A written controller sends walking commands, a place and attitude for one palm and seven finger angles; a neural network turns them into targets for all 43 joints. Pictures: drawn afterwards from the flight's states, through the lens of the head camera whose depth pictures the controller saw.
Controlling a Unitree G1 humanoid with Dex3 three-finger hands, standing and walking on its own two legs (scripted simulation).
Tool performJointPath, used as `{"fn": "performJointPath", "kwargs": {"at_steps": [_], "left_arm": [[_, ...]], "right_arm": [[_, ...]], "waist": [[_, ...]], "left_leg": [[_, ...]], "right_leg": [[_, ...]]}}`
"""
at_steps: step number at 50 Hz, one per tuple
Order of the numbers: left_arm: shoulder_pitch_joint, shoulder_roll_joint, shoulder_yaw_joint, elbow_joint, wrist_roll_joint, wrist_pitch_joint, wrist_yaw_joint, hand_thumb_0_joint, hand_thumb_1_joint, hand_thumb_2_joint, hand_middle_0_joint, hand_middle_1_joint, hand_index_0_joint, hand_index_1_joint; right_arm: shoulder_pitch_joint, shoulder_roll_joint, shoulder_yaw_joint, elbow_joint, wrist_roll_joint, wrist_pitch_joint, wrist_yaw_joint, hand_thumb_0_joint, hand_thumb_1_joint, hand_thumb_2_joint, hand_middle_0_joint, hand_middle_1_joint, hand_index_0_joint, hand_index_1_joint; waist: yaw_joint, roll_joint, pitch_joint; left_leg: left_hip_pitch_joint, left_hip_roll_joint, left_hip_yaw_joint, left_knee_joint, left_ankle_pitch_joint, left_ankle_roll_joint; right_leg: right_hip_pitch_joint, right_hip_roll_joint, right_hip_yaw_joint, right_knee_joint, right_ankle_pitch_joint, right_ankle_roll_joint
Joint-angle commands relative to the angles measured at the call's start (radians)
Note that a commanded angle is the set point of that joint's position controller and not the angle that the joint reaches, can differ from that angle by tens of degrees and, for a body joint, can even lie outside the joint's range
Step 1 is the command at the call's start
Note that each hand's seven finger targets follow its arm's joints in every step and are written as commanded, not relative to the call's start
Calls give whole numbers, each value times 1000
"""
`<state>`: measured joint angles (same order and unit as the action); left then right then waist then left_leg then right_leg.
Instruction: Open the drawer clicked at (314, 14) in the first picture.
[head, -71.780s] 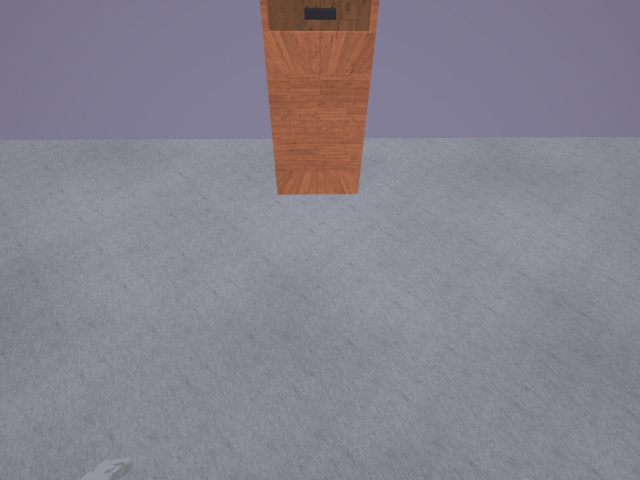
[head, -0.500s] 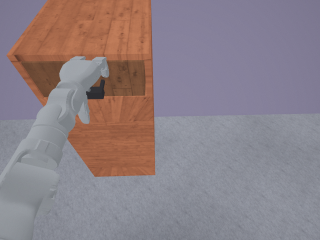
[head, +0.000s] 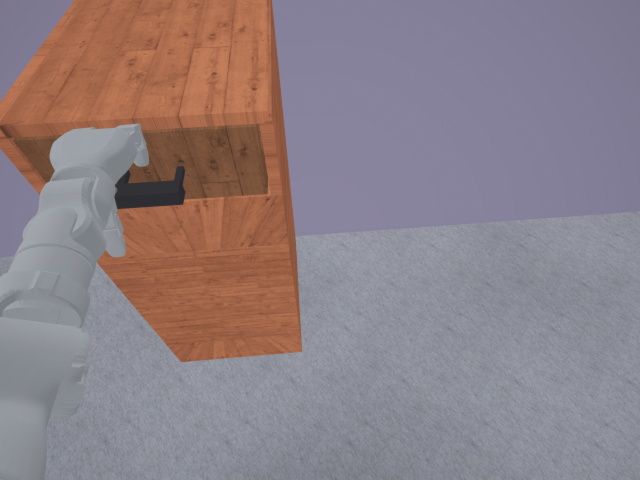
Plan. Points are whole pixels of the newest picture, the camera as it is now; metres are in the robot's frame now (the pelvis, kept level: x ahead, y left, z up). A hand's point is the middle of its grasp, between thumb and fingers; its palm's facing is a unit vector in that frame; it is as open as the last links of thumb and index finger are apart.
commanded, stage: re-aim the fingers above the handle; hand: left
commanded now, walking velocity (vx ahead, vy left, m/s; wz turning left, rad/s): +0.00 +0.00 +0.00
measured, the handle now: (150, 184) +0.53 +0.25 +0.05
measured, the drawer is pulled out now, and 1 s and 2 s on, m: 0.00 0.00 0.00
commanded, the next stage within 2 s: lower the fingers behind the handle in 0.08 s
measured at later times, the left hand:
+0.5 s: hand (168, 163) +0.49 +0.19 +0.13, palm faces +0.03 +0.00 -1.00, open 13.4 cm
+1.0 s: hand (152, 199) +0.49 +0.23 +0.07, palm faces +0.02 -0.04 -1.00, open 13.7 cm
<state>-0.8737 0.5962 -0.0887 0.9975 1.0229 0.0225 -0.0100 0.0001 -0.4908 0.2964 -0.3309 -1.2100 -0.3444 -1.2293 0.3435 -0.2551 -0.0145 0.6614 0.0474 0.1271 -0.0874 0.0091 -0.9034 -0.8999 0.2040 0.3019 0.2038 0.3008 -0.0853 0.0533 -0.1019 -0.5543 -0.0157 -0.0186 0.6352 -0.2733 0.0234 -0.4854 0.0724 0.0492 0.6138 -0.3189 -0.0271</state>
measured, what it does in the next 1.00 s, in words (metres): stands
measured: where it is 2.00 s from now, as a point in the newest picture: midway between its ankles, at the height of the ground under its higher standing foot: outside the picture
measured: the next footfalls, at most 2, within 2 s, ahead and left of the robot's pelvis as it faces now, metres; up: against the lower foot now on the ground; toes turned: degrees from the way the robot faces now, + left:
none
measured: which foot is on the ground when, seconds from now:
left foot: down 0.00-1.00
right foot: down 0.00-1.00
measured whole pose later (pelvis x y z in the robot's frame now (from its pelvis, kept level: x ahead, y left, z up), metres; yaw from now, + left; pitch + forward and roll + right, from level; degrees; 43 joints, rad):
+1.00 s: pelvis +0.00 +0.01 -0.02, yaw +1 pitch +16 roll -2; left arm -0.88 0.50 -0.08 0.98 1.05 -0.02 0.22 0.00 -0.49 0.30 -0.33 -1.22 -0.34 -1.25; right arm 0.38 -0.28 -0.07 0.73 0.02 0.10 -0.04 0.01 -0.91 -0.90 0.20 0.30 0.20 0.30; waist -0.10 0.04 -0.13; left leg -0.73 -0.02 -0.04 0.77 -0.32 0.03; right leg -0.64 0.07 0.02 0.72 -0.36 -0.02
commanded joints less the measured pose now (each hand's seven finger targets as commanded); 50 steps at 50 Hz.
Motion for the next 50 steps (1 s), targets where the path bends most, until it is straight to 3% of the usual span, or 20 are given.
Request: {"fn": "performJointPath", "kwargs": {"at_steps": [1, 6, 7, 9, 10, 14, 16, 20, 26, 32, 33, 36, 38, 40, 41, 42, 43, 45, 48, 50], "left_arm": [[-546, 45, -68, -424, -61, -148, 6, 0, -500, 300, -300, -1200, -300, -1200], [-606, 217, 101, -450, -62, -172, 114, 0, -500, 300, -300, -1200, -300, -1200], [-624, 179, 77, -430, -51, -157, 148, 0, -500, 300, -300, -1200, -300, -1200], [-583, 282, 184, -353, -21, -102, 218, 0, -500, 300, -300, -1200, -300, -1200], [-547, 293, 199, -289, -4, -61, 244, 0, -500, 300, -300, -1200, -300, -1200], [-462, 197, 131, -176, 25, 86, 264, 0, -500, 300, -300, -1200, -300, -1200], [-451, 245, 156, -129, 34, 131, 257, 0, -500, 300, -300, -1200, -300, -1200], [-430, 227, 102, -14, 43, 188, 209, 0, -500, 300, -300, -1200, -300, -1200], [-386, 263, 106, 39, 46, 131, 127, 0, -500, 300, -300, -1200, -300, -1200], [-371, 215, 57, 5, 49, 31, 106, 0, -500, 300, -300, -1200, -300, -1200], [-410, 205, 57, -40, 41, 2, 109, 0, -500, 300, -300, -1200, -300, -1200], [-521, 179, 51, -253, 12, -109, 124, 0, -500, 300, -300, -1200, -300, -1200], [-571, 227, 103, -381, 7, -177, 155, 0, -500, 300, -300, -1200, -300, -1200], [-531, 157, 63, -336, 22, -168, 193, 0, -500, 300, -300, -1200, -300, -1200], [-512, 88, 22, -313, 13, -151, 201, 0, -500, 300, -300, -1200, -300, -1200], [-493, 73, 21, -269, 6, -137, 217, 0, -500, 300, -300, -1200, -300, -1200], [-476, 122, 63, -227, 3, -113, 234, 0, -500, 300, -300, -1200, -300, -1200], [-497, 102, 42, -182, 5, -65, 255, 0, -500, 300, -300, -1200, -300, -1200], [-521, 144, 76, -188, 30, -23, 275, 0, -500, 300, -300, -1200, -300, -1200], [-509, 103, 45, -164, 43, 5, 277, 0, -500, 300, -300, -1200, -300, -1200]], "right_arm": [[45, -143, -77, -81, -10, -52, -12, 0, -900, -900, 200, 300, 200, 300], [59, -159, -79, -30, -11, -56, 3, 0, -900, -900, 200, 300, 200, 300], [57, -146, -75, -28, -9, -59, 13, 0, -900, -900, 200, 300, 200, 300], [48, -153, -71, -20, -15, -53, 26, 0, -900, -900, 200, 300, 200, 300], [39, -150, -66, -22, -16, -46, 30, 0, -900, -900, 200, 300, 200, 300], [24, -156, -66, -33, -23, -24, 55, 0, -900, -900, 200, 300, 200, 300], [12, -166, -62, -37, -24, -4, 48, 0, -900, -900, 200, 300, 200, 300], [-8, -165, -44, -52, -11, 19, 27, 0, -900, -900, 200, 300, 200, 300], [2, -164, -32, -87, -9, 18, -1, 0, -900, -900, 200, 300, 200, 300], [30, -164, -36, -114, -6, -3, -6, 0, -900, -900, 200, 300, 200, 300], [44, -164, -43, -112, -6, -13, -3, 0, -900, -900, 200, 300, 200, 300], [72, -155, -72, -109, -16, -40, -2, 0, -900, -900, 200, 300, 200, 300], [90, -154, -90, -88, -20, -57, -5, 0, -900, -900, 200, 300, 200, 300], [110, -149, -98, -49, -24, -61, 3, 0, -900, -900, 200, 300, 200, 300], [120, -146, -101, -36, -26, -61, 14, 0, -900, -900, 200, 300, 200, 300], [128, -146, -99, -23, -24, -63, 21, 0, -900, -900, 200, 300, 200, 300], [130, -161, -101, -6, -20, -58, 25, 0, -900, -900, 200, 300, 200, 300], [125, -163, -94, 0, -20, -52, 35, 0, -900, -900, 200, 300, 200, 300], [127, -168, -95, 4, -27, -45, 42, 0, -900, -900, 200, 300, 200, 300], [121, -161, -92, 0, -31, -40, 48, 0, -900, -900, 200, 300, 200, 300]], "waist": [[-61, 30, -364], [-26, 78, -384], [-26, 92, -391], [10, 77, -410], [23, 79, -393], [33, 8, -413], [29, -77, -424], [11, -164, -304], [8, -175, -244], [-18, -119, -192], [-28, -107, -202], [-46, -20, -363], [-36, 69, -472], [-47, 106, -476], [-57, 70, -461], [-60, 57, -422], [-58, 35, -371], [-62, 46, -336], [-42, 77, -434], [-44, 79, -443]], "left_leg": [[336, -6, 32, 3, 234, 43], [322, -6, 3, 19, 265, 25], [313, -8, 2, 21, 272, 21], [262, -9, 5, 14, 281, 13], [227, -10, 9, 9, 282, 8], [207, 2, 36, 11, 351, 4], [168, -2, 46, 3, 324, 12], [100, -6, 54, -34, 186, 20], [67, -5, 62, -46, 89, 26], [37, -1, 62, -30, 14, 24], [48, 1, 56, -20, 12, 27], [139, -1, 47, 22, 80, 37], [218, -1, 33, 51, 141, 38], [257, 0, 24, 77, 205, 29], [255, 2, 19, 82, 227, 30], [233, 5, 17, 81, 203, 27], [201, 8, 10, 76, 181, 26], [176, 4, 7, 64, 157, 23], [208, 4, 12, 80, 253, 20], [217, 5, 14, 86, 288, 16]], "right_leg": [[19, -22, -16, -93, 253, 1], [-28, -8, -38, -54, 225, -17], [-37, -6, -44, -41, 223, -17], [0, -3, -53, -22, 233, -23], [12, -3, -59, -14, 238, -27], [49, -1, -69, -6, 311, -17], [118, -8, -56, -23, 341, -9], [105, -22, -46, -65, 254, 10], [100, -35, -22, -95, 178, 14], [16, -35, -12, -90, 93, 14], [-7, -32, -15, -82, 85, 13], [8, -28, -3, -56, 142, 7], [-7, -19, 2, -27, 179, -3], [-81, -7, -19, -3, 191, -10], [-99, -2, -30, -8, 194, -9], [-125, 0, -38, -9, 166, -6], [-143, 3, -43, -9, 155, -10], [-164, 3, -52, -9, 125, -12], [-121, 6, -53, 15, 208, -18], [-121, 9, -61, 22, 227, -17]]}}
